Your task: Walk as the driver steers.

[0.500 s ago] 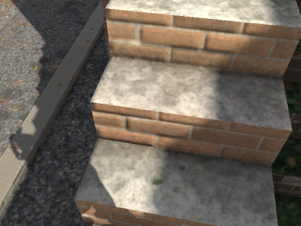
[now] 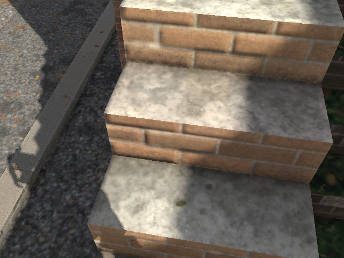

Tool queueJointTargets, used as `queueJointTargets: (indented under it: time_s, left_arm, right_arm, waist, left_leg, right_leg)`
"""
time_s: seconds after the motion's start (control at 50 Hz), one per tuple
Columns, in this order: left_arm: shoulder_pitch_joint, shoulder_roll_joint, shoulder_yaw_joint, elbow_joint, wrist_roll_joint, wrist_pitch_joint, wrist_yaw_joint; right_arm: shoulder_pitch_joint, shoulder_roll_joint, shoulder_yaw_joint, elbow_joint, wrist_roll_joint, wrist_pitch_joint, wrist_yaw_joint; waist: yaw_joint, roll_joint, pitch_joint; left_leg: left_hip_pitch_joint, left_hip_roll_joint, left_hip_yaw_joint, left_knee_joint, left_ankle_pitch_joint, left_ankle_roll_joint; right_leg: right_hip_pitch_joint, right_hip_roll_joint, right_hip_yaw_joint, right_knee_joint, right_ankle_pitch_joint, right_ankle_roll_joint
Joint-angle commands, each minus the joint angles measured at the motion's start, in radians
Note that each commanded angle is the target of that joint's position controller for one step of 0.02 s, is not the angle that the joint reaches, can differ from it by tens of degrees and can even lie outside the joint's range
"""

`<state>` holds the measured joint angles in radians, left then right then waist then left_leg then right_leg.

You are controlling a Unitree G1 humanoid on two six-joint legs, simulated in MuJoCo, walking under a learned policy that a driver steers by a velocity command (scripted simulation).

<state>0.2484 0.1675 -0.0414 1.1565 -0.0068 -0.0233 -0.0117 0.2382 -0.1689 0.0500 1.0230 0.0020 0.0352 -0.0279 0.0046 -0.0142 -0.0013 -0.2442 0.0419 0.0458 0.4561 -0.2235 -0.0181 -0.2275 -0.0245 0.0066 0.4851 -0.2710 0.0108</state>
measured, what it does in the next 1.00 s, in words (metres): stands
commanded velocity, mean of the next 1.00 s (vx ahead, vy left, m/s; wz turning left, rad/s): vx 0.03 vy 0.00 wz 0.00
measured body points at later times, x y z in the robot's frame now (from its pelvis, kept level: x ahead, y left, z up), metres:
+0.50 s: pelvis +0.00 -0.01 +0.00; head +0.01 -0.01 +0.45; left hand +0.00 +0.20 -0.16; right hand +0.03 -0.23 -0.16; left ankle +0.01 +0.14 -0.74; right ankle -0.01 -0.13 -0.74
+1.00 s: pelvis +0.03 -0.01 +0.00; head +0.04 +0.00 +0.45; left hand +0.02 +0.21 -0.16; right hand +0.04 -0.23 -0.15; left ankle +0.01 +0.14 -0.74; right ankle -0.01 -0.13 -0.74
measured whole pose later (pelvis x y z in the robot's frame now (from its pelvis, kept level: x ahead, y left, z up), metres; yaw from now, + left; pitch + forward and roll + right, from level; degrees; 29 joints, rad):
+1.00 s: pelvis +0.03 -0.01 +0.00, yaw +0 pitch +1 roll +0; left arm 0.28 0.17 -0.05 1.14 -0.01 -0.03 -0.04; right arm 0.28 -0.16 0.06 1.05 0.00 0.03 -0.01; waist 0.00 -0.01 0.00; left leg -0.19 0.05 0.03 0.41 -0.24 -0.03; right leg -0.17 -0.01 -0.01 0.42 -0.28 0.00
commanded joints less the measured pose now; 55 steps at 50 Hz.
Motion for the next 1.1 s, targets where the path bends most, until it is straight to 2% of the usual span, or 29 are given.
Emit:
queueJointTargets:
  time_s: [0.02, 0.1, 0.12, 0.22, 0.52, 0.54, 0.56, 0.58, 0.64, 0.66, 0.68, 0.72, 0.82, 0.86, 0.88, 0.94, 1.1]
  left_arm:
    - [0.048, 0.077, 0.011, -0.014, 0.0, -0.005, 0.001]
    - [0.055, 0.073, 0.011, -0.016, 0.0, -0.006, 0.0]
    - [0.049, 0.04, 0.0, -0.014, 0.008, -0.002, 0.0]
    - [0.057, 0.054, 0.001, -0.013, 0.005, -0.001, 0.0]
    - [0.067, 0.053, 0.005, -0.018, 0.004, -0.001, -0.002]
    - [0.064, 0.046, 0.002, -0.018, 0.0, -0.004, 0.006]
    - [0.064, 0.059, 0.005, -0.018, 0.004, -0.003, 0.002]
    - [0.081, 0.048, 0.005, -0.008, 0.003, 0.0, 0.0]
    - [0.057, 0.086, 0.019, -0.022, -0.002, 0.0, 0.0]
    - [0.04, 0.075, 0.017, -0.029, 0.001, -0.003, -0.002]
    - [0.043, 0.048, 0.007, -0.029, 0.008, -0.003, -0.004]
    - [0.068, 0.025, -0.003, -0.02, 0.008, -0.007, -0.011]
    - [0.084, 0.048, -0.008, -0.016, 0.005, -0.011, -0.014]
    - [0.085, 0.054, -0.007, -0.019, 0.007, -0.009, -0.018]
    - [0.095, 0.082, 0.004, -0.019, -0.002, -0.012, -0.02]
    - [0.105, 0.067, 0.001, -0.021, 0.0, -0.013, -0.024]
    - [0.111, 0.081, 0.002, -0.033, 0.002, -0.008, -0.022]
  right_arm:
    - [0.031, -0.086, -0.014, -0.025, 0.001, -0.007, -0.003]
    - [0.034, -0.086, -0.013, -0.022, 0.001, -0.006, -0.004]
    - [0.03, -0.076, -0.009, -0.024, 0.0, -0.003, -0.002]
    - [0.043, -0.081, -0.009, -0.021, 0.0, -0.001, -0.001]
    - [0.064, -0.077, -0.006, -0.019, 0.001, 0.0, -0.003]
    - [0.044, -0.117, -0.02, -0.03, 0.006, 0.002, -0.012]
    - [0.067, -0.07, -0.006, -0.021, 0.001, 0.001, -0.007]
    - [0.081, -0.065, -0.005, -0.01, 0.001, 0.001, -0.004]
    - [0.073, -0.101, -0.016, -0.013, 0.004, -0.004, 0.0]
    - [0.055, -0.095, -0.016, -0.016, 0.001, -0.008, -0.001]
    - [0.048, -0.065, -0.008, -0.015, 0.0, -0.013, 0.006]
    - [0.062, -0.052, -0.001, -0.005, 0.001, -0.019, 0.012]
    - [0.089, -0.074, 0.0, 0.004, 0.003, -0.019, 0.012]
    - [0.105, -0.059, 0.003, 0.008, 0.0, -0.015, 0.013]
    - [0.112, -0.065, -0.001, 0.013, 0.002, -0.017, 0.012]
    - [0.111, -0.068, -0.003, 0.013, 0.002, -0.013, 0.014]
    - [0.116, -0.075, -0.009, 0.008, 0.0, -0.002, 0.011]
  waist:
    - [-0.001, 0.012, 0.02]
    - [-0.002, 0.009, 0.021]
    - [-0.004, 0.014, 0.024]
    - [-0.005, 0.005, 0.017]
    - [-0.004, 0.003, 0.022]
    - [-0.002, 0.011, 0.007]
    - [-0.008, -0.013, 0.021]
    - [-0.004, 0.0, 0.008]
    - [-0.01, -0.003, 0.06]
    - [-0.01, 0.0, 0.089]
    - [-0.007, -0.001, 0.098]
    - [-0.003, 0.013, 0.073]
    - [-0.004, 0.011, 0.006]
    - [-0.007, 0.004, -0.001]
    - [-0.004, -0.001, -0.009]
    - [-0.002, 0.018, -0.015]
    - [-0.003, 0.018, 0.002]
  left_leg:
    - [0.052, 0.043, -0.042, -0.075, 0.081, 0.097]
    - [0.048, 0.042, -0.038, -0.07, 0.084, 0.094]
    - [0.047, 0.04, -0.038, -0.07, 0.086, 0.091]
    - [0.052, 0.04, -0.038, -0.068, 0.095, 0.086]
    - [0.047, 0.041, -0.036, -0.066, 0.093, 0.079]
    - [0.055, 0.034, -0.035, -0.058, 0.075, 0.079]
    - [0.045, 0.042, -0.039, -0.068, 0.086, 0.078]
    - [0.053, 0.032, -0.031, -0.069, 0.001, 0.085]
    - [0.0, 0.023, -0.039, -0.07, -0.239, 0.117]
    - [-0.022, 0.025, -0.041, -0.071, -0.208, 0.123]
    - [-0.025, 0.025, -0.041, -0.065, -0.136, 0.121]
    - [-0.004, 0.027, -0.036, -0.054, 0.001, 0.114]
    - [0.068, 0.034, -0.038, -0.046, 0.24, 0.086]
    - [0.087, 0.04, -0.04, -0.054, 0.285, 0.082]
    - [0.092, 0.044, -0.038, -0.059, 0.298, 0.086]
    - [0.109, 0.046, -0.036, -0.069, 0.331, 0.086]
    - [0.108, 0.05, -0.032, -0.089, 0.3, 0.079]
  right_leg:
    - [-0.077, -0.031, 0.021, -0.104, 0.072, -0.07]
    - [-0.071, -0.031, 0.024, -0.108, 0.088, -0.073]
    - [-0.076, -0.037, 0.024, -0.107, 0.101, -0.077]
    - [-0.062, -0.037, 0.026, -0.112, 0.12, -0.079]
    - [-0.05, -0.037, 0.024, -0.121, 0.135, -0.082]
    - [-0.042, -0.045, 0.031, -0.126, 0.129, -0.083]
    - [-0.05, -0.035, 0.022, -0.123, 0.128, -0.081]
    - [-0.046, -0.03, 0.019, -0.128, 0.043, -0.091]
    - [-0.116, -0.037, 0.048, -0.148, -0.222, -0.133]
    - [-0.133, -0.035, 0.046, -0.147, -0.189, -0.131]
    - [-0.124, -0.032, 0.038, -0.133, -0.1, -0.125]
    - [-0.083, -0.026, 0.019, -0.105, 0.052, -0.109]
    - [0.0, -0.031, 0.016, -0.095, 0.286, -0.08]
    - [0.012, -0.031, 0.013, -0.098, 0.319, -0.077]
    - [0.025, -0.027, 0.009, -0.1, 0.319, -0.073]
    - [0.041, -0.033, 0.009, -0.112, 0.341, -0.071]
    - [0.036, -0.036, 0.004, -0.13, 0.292, -0.065]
